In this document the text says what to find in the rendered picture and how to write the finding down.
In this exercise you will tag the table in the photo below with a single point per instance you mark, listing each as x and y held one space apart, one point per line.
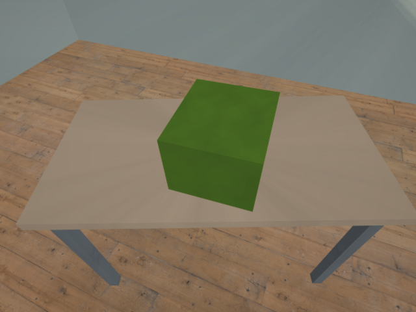
321 169

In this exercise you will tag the carton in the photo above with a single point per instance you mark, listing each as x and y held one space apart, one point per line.
215 144

